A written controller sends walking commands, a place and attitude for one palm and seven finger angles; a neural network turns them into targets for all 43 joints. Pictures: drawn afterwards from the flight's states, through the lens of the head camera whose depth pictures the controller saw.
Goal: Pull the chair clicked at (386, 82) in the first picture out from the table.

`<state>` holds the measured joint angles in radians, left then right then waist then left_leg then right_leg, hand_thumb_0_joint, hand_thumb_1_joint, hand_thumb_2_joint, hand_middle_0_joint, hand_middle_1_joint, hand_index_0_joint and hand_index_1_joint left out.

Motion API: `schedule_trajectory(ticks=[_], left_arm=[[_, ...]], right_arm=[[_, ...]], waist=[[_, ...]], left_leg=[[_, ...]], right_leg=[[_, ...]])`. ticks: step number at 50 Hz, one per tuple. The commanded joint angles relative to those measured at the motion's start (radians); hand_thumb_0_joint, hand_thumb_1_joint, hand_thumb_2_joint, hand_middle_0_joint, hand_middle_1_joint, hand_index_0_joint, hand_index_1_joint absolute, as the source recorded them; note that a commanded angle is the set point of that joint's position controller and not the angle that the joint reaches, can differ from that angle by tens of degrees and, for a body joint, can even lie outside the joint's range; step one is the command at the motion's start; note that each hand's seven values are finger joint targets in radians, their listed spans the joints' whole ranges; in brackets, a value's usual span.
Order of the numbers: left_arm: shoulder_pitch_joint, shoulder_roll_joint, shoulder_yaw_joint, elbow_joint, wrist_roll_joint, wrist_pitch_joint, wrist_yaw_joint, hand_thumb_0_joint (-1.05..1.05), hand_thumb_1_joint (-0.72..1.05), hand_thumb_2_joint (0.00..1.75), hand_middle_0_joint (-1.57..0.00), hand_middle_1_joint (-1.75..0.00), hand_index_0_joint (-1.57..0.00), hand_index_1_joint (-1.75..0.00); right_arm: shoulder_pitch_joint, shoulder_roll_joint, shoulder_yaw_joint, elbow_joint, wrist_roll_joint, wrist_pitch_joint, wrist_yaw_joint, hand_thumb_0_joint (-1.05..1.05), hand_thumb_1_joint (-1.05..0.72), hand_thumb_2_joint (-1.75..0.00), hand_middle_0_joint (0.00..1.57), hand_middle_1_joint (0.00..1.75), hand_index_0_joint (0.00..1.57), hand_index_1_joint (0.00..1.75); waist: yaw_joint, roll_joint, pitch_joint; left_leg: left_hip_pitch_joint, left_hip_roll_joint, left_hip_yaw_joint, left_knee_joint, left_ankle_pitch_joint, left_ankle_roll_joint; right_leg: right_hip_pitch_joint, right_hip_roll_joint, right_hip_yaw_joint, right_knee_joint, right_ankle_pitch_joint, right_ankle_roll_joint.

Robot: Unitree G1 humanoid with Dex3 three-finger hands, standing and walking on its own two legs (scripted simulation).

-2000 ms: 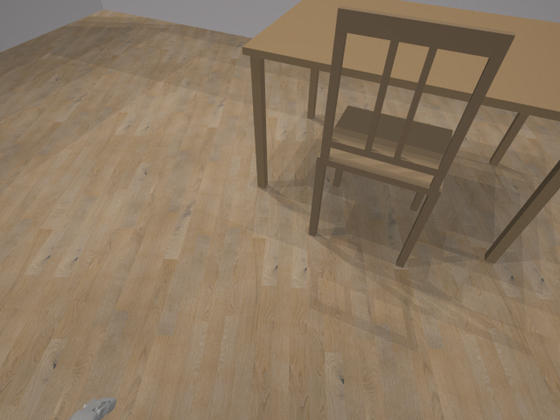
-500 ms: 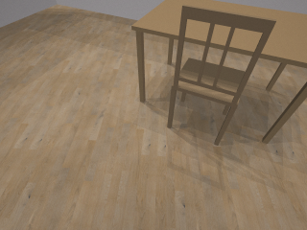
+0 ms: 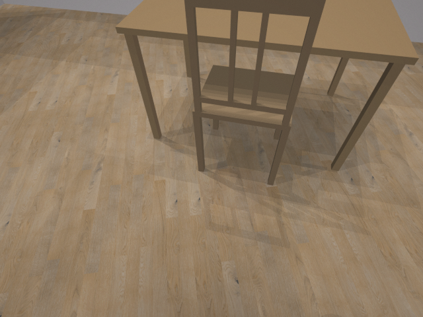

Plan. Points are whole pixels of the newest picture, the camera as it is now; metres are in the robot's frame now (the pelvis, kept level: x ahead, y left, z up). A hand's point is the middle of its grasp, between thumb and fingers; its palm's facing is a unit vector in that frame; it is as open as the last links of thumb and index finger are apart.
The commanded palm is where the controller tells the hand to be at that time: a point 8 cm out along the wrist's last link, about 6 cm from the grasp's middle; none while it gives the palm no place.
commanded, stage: walk to a spot facing it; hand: left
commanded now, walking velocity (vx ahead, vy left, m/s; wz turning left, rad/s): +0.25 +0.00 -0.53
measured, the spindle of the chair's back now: (232, 61) +0.93 +0.01 -0.03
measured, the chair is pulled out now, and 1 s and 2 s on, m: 0.00 0.00 0.00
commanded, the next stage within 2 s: take the last steps up to it in 0.10 s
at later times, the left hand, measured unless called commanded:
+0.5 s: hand (120, 274) +0.22 +0.25 -0.17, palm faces -0.13 -0.97 -0.18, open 7.4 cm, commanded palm none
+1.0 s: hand (198, 183) +0.48 +0.09 -0.15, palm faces -0.36 -0.92 -0.14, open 7.4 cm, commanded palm none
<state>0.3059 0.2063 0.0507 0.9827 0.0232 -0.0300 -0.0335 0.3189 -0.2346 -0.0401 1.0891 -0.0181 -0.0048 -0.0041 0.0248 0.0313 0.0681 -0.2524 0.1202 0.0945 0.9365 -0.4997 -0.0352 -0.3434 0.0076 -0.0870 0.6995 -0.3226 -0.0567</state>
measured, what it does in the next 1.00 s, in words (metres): walks ahead, turning right: left foot, then right foot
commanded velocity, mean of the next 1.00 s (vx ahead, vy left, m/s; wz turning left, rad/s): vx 0.26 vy -0.08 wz -0.13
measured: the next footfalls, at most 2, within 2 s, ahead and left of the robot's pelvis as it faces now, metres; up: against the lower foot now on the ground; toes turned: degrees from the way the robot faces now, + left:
left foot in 0.40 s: +0.29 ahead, +0.13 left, +0.00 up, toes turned -4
right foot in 1.00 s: +0.40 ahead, -0.16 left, +0.00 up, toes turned -24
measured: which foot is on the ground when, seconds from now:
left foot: up 0.00-0.38, down 0.40-1.00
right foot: down 0.00-0.40, up 0.42-0.98, down 1.00-1.00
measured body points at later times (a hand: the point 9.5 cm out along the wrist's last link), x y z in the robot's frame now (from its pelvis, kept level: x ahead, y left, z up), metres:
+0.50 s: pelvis +0.18 +0.05 +0.01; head +0.20 +0.08 +0.46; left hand +0.23 +0.30 -0.16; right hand +0.24 -0.19 -0.11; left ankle +0.25 +0.13 -0.72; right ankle +0.05 -0.06 -0.63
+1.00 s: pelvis +0.33 -0.03 +0.01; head +0.36 -0.05 +0.46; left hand +0.50 +0.14 -0.14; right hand +0.12 -0.15 -0.13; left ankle +0.25 +0.13 -0.71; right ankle +0.37 -0.14 -0.72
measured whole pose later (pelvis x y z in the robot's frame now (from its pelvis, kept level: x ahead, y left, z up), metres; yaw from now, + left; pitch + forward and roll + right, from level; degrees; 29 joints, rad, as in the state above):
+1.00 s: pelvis +0.33 -0.03 +0.01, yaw -16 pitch +1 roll +1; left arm 0.11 0.14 0.05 1.03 0.03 -0.02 -0.03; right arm 0.55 -0.08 -0.03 1.19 -0.03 -0.05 -0.02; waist -0.10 -0.01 0.05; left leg -0.05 0.10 0.20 0.50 -0.43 -0.04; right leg -0.38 -0.05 -0.12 0.54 -0.19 -0.04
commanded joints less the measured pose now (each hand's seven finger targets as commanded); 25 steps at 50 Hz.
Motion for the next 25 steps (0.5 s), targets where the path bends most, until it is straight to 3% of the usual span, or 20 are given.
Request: schedule_trajectory(ticks=[1, 2, 3, 5, 6, 10, 13, 14, 16, 17, 18, 19, 20, 21, 22, 23, 25], left_arm=[[0.199, 0.208, 0.05, 0.0, -0.011, -0.022, 0.039, 0.0, 0.9, 0.9, -0.2, -0.3, -0.2, -0.3], [0.151, 0.173, 0.038, -0.012, -0.008, -0.025, 0.04, 0.0, 0.9, 0.9, -0.2, -0.3, -0.2, -0.3], [0.127, 0.155, 0.034, -0.017, -0.002, -0.029, 0.042, 0.0, 0.9, 0.9, -0.2, -0.3, -0.2, -0.3], [0.107, 0.158, 0.036, -0.019, 0.003, -0.037, 0.044, 0.0, 0.9, 0.9, -0.2, -0.3, -0.2, -0.3], [0.108, 0.158, 0.036, -0.017, 0.002, -0.039, 0.043, 0.0, 0.9, 0.9, -0.2, -0.3, -0.2, -0.3], [0.12, 0.151, 0.034, -0.005, 0.002, -0.041, 0.046, 0.0, 0.9, 0.9, -0.2, -0.3, -0.2, -0.3], [0.102, 0.149, 0.037, -0.008, 0.004, -0.036, 0.051, 0.0, 0.9, 0.9, -0.2, -0.3, -0.2, -0.3], [0.102, 0.147, 0.036, -0.008, 0.005, -0.032, 0.052, 0.0, 0.9, 0.9, -0.2, -0.3, -0.2, -0.3], [0.079, 0.156, 0.044, -0.013, 0.006, -0.026, 0.052, 0.0, 0.9, 0.9, -0.2, -0.3, -0.2, -0.3], [0.07, 0.153, 0.044, -0.012, 0.001, -0.025, 0.051, 0.0, 0.9, 0.9, -0.2, -0.3, -0.2, -0.3], [0.064, 0.144, 0.043, -0.011, -0.005, -0.023, 0.049, 0.0, 0.9, 0.9, -0.2, -0.3, -0.2, -0.3], [0.099, 0.1, 0.041, -0.016, -0.013, -0.021, 0.043, 0.0, 0.9, 0.9, -0.2, -0.3, -0.2, -0.3], [0.161, 0.041, 0.028, -0.023, -0.016, -0.015, 0.033, 0.0, 0.9, 0.9, -0.2, -0.3, -0.2, -0.3], [0.125, 0.078, 0.033, -0.035, -0.006, -0.014, 0.035, 0.0, 0.9, 0.9, -0.2, -0.3, -0.2, -0.3], [0.075, 0.086, 0.038, -0.031, 0.001, -0.011, 0.033, 0.0, 0.9, 0.9, -0.2, -0.3, -0.2, -0.3], [0.043, 0.074, 0.04, -0.023, 0.005, -0.01, 0.025, 0.0, 0.9, 0.9, -0.2, -0.3, -0.2, -0.3], [0.053, 0.056, 0.036, -0.001, 0.009, 0.001, 0.009, 0.0, 0.9, 0.9, -0.2, -0.3, -0.2, -0.3]], right_arm=[[-0.22, -0.087, -0.021, -0.182, 0.004, -0.064, 0.0, 0.0, -0.9, -0.9, 0.2, 0.3, 0.2, 0.3], [-0.211, -0.085, -0.025, -0.174, -0.002, -0.054, 0.001, 0.0, -0.9, -0.9, 0.2, 0.3, 0.2, 0.3], [-0.185, -0.069, -0.026, -0.163, -0.005, -0.045, 0.002, 0.0, -0.9, -0.9, 0.2, 0.3, 0.2, 0.3], [-0.143, -0.048, -0.027, -0.158, -0.004, -0.034, 0.006, 0.0, -0.9, -0.9, 0.2, 0.3, 0.2, 0.3], [-0.146, -0.04, -0.028, -0.164, -0.003, -0.029, 0.01, 0.0, -0.9, -0.9, 0.2, 0.3, 0.2, 0.3], [-0.209, -0.029, -0.028, -0.209, 0.002, -0.029, 0.017, 0.0, -0.9, -0.9, 0.2, 0.3, 0.2, 0.3], [-0.242, -0.019, -0.021, -0.231, 0.005, -0.038, 0.017, 0.0, -0.9, -0.9, 0.2, 0.3, 0.2, 0.3], [-0.254, -0.015, -0.019, -0.236, 0.006, -0.043, 0.018, 0.0, -0.9, -0.9, 0.2, 0.3, 0.2, 0.3], [-0.207, -0.021, -0.022, -0.225, 0.007, -0.054, 0.014, 0.0, -0.9, -0.9, 0.2, 0.3, 0.2, 0.3], [-0.145, -0.032, -0.025, -0.203, 0.004, -0.058, 0.008, 0.0, -0.9, -0.9, 0.2, 0.3, 0.2, 0.3], [-0.025, -0.063, -0.031, -0.166, 0.0, -0.064, -0.002, 0.0, -0.9, -0.9, 0.2, 0.3, 0.2, 0.3], [0.1, -0.146, -0.052, -0.135, -0.013, -0.07, -0.015, 0.0, -0.9, -0.9, 0.2, 0.3, 0.2, 0.3], [0.181, -0.252, -0.072, -0.123, -0.017, -0.068, -0.017, 0.0, -0.9, -0.9, 0.2, 0.3, 0.2, 0.3], [0.148, -0.234, -0.058, -0.136, -0.01, -0.051, -0.019, 0.0, -0.9, -0.9, 0.2, 0.3, 0.2, 0.3], [0.072, -0.17, -0.047, -0.143, -0.013, -0.051, -0.021, 0.0, -0.9, -0.9, 0.2, 0.3, 0.2, 0.3], [0.013, -0.117, -0.034, -0.153, -0.011, -0.057, -0.022, 0.0, -0.9, -0.9, 0.2, 0.3, 0.2, 0.3], [-0.018, -0.043, -0.009, -0.144, -0.007, -0.075, -0.023, 0.0, -0.9, -0.9, 0.2, 0.3, 0.2, 0.3]], waist=[[0.072, -0.132, -0.029], [0.042, -0.087, 0.006], [0.015, -0.083, 0.011], [-0.015, -0.069, -0.009], [-0.017, -0.077, -0.017], [-0.009, -0.13, -0.009], [-0.002, -0.16, -0.028], [0.004, -0.172, -0.028], [-0.012, -0.177, -0.042], [-0.042, -0.16, -0.051], [-0.091, -0.111, -0.101], [-0.127, 0.044, -0.192], [-0.114, 0.35, -0.242], [-0.109, 0.248, -0.195], [-0.083, 0.153, -0.086], [-0.059, 0.135, -0.022], [-0.018, 0.087, 0.003]], left_leg=[[-0.483, 0.024, -0.079, 0.335, 0.103, 0.005], [-0.447, 0.031, -0.084, 0.312, 0.143, -0.005], [-0.422, 0.031, -0.079, 0.284, 0.163, -0.013], [-0.39, 0.021, -0.061, 0.221, 0.198, -0.025], [-0.379, 0.014, -0.055, 0.194, 0.229, -0.029], [-0.407, -0.003, -0.044, 0.066, 0.298, -0.03], [-0.337, -0.022, -0.029, -0.091, 0.291, -0.015], [-0.287, -0.032, -0.027, -0.149, 0.284, -0.006], [-0.156, -0.057, -0.011, -0.254, 0.266, 0.012], [-0.045, -0.077, 0.002, -0.334, 0.313, 0.018], [0.121, -0.079, -0.011, -0.416, 0.353, 0.027], [0.336, 0.067, -0.182, -0.467, 0.342, 0.069], [0.423, 0.354, -0.57, -0.609, 0.325, 0.155], [0.313, 0.396, -0.672, -0.699, 0.18, 0.208], [0.199, 0.348, -0.573, -0.739, 0.097, 0.19], [0.099, 0.301, -0.477, -0.741, 0.124, 0.172], [0.012, 0.228, -0.304, -0.742, 0.26, 0.15]], right_leg=[[0.327, -0.336, 0.571, -0.429, 0.222, -0.183], [0.244, -0.311, 0.509, -0.439, 0.251, -0.174], [0.197, -0.296, 0.46, -0.444, 0.291, -0.167], [0.173, -0.258, 0.375, -0.439, 0.356, -0.158], [0.158, -0.235, 0.343, -0.442, 0.359, -0.15], [0.195, -0.204, 0.322, -0.441, 0.41, -0.142], [0.229, -0.189, 0.286, -0.402, 0.484, -0.122], [0.219, -0.186, 0.29, -0.392, 0.48, -0.114], [0.196, -0.182, 0.286, -0.352, 0.437, -0.103], [0.162, -0.154, 0.268, -0.297, 0.444, -0.087], [0.123, -0.11, 0.241, -0.152, 0.438, -0.065], [-0.008, -0.039, 0.2, 0.081, 0.262, -0.029], [-0.212, 0.077, 0.076, 0.422, -0.273, 0.026], [-0.254, 0.029, 0.157, 0.553, -0.269, 0.015], [-0.285, -0.02, 0.167, 0.601, -0.155, 0.019], [-0.293, -0.054, 0.154, 0.618, -0.065, 0.027], [-0.229, -0.082, 0.142, 0.578, 0.036, 0.039]])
